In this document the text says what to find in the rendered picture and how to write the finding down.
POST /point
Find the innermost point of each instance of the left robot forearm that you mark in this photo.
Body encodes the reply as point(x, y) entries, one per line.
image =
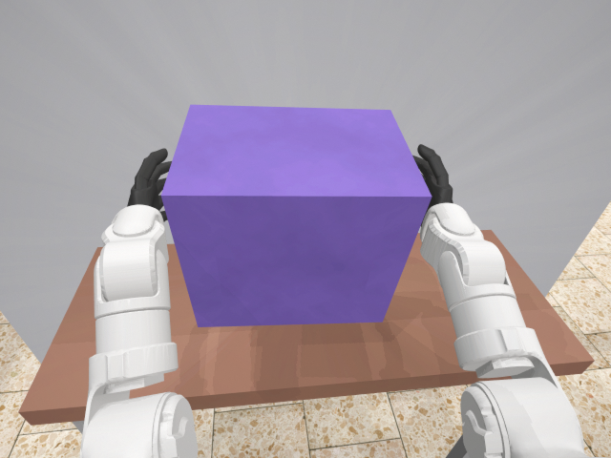
point(132, 299)

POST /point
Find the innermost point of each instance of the robot right upper arm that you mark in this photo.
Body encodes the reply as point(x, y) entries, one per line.
point(519, 418)

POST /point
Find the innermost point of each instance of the left robot hand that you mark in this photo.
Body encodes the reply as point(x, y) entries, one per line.
point(147, 183)

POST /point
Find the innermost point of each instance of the right robot hand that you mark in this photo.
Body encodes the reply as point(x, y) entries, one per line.
point(435, 176)

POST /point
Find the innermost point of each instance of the robot left upper arm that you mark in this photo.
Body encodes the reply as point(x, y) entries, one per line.
point(153, 426)

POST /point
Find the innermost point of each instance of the carton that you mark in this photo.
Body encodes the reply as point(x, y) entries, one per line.
point(286, 215)

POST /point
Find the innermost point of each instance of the right robot forearm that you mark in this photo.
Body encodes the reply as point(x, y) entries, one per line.
point(492, 338)

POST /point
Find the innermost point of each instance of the table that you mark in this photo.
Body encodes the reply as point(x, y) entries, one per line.
point(260, 364)

